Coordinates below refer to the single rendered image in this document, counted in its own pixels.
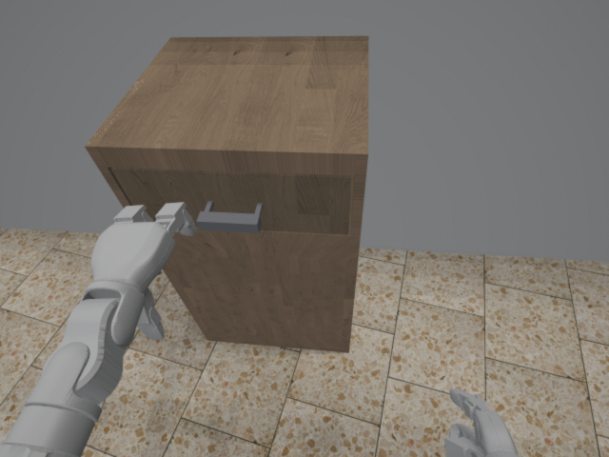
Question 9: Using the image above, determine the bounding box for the cabinet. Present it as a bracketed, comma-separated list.
[85, 36, 368, 353]

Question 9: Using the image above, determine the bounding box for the drawer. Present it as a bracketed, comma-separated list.
[111, 168, 352, 235]

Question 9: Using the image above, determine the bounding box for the right robot hand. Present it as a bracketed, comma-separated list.
[444, 388, 518, 457]

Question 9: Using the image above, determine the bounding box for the handle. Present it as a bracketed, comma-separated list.
[196, 201, 263, 233]

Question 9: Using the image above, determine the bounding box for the robot left forearm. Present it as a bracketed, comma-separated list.
[0, 280, 146, 457]

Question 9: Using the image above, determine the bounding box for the left robot hand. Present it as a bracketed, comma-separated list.
[91, 202, 197, 340]

